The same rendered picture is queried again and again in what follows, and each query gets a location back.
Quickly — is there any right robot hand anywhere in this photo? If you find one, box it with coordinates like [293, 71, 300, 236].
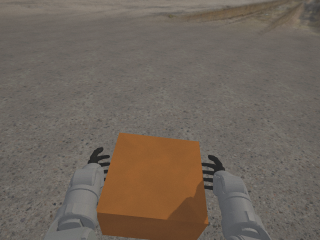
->
[201, 155, 225, 190]

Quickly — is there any right robot forearm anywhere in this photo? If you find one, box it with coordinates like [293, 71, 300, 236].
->
[213, 170, 272, 240]

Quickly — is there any robot left upper arm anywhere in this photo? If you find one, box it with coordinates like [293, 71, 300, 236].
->
[43, 226, 97, 240]

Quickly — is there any left robot forearm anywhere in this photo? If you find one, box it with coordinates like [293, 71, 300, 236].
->
[43, 163, 105, 240]

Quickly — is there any carton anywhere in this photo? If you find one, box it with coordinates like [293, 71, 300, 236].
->
[96, 132, 209, 240]

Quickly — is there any left robot hand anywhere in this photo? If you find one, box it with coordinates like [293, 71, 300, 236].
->
[88, 147, 110, 181]

